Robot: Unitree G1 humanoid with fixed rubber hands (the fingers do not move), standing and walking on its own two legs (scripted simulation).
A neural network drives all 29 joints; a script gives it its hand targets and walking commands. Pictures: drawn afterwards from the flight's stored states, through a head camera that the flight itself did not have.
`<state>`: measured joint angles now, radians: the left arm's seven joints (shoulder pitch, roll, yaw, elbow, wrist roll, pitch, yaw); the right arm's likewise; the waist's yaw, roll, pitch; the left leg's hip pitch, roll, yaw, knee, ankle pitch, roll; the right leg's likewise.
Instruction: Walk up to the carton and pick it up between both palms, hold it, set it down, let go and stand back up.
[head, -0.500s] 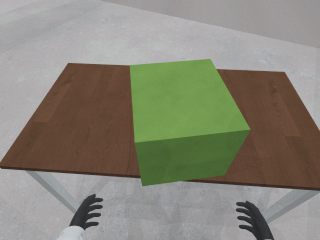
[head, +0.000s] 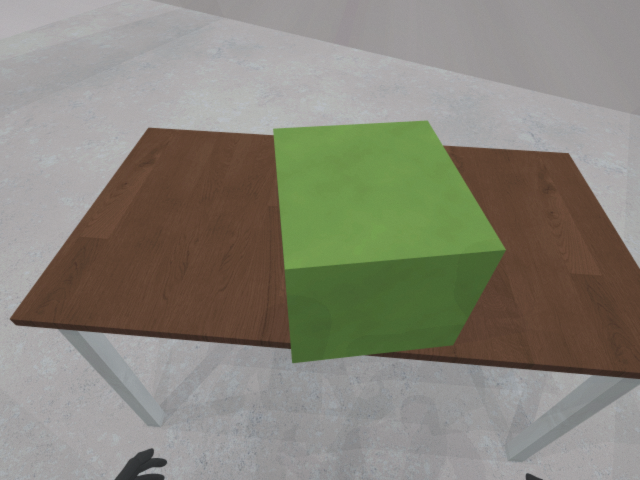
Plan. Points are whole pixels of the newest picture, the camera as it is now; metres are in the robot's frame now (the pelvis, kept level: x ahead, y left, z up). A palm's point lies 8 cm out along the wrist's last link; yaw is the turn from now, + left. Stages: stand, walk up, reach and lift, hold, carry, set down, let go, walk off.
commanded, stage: stand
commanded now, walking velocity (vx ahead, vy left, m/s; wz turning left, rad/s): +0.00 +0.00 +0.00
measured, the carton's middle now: (362, 236) +0.49 -0.04 +0.00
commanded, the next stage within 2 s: none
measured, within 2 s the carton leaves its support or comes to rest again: neither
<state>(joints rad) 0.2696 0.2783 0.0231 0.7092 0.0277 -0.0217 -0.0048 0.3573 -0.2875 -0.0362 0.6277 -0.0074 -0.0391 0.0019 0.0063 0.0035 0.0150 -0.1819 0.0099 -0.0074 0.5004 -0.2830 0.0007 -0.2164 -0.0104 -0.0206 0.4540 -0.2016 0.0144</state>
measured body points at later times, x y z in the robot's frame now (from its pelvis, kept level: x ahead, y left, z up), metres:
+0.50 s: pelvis -0.01 +0.01 +0.00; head -0.02 +0.01 +0.45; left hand +0.06 +0.28 -0.12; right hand +0.07 -0.26 -0.11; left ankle -0.01 +0.12 -0.74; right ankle +0.03 -0.13 -0.74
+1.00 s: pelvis +0.00 +0.00 +0.00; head -0.01 +0.00 +0.45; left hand +0.07 +0.27 -0.12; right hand +0.07 -0.26 -0.11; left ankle -0.01 +0.12 -0.74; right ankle +0.03 -0.13 -0.74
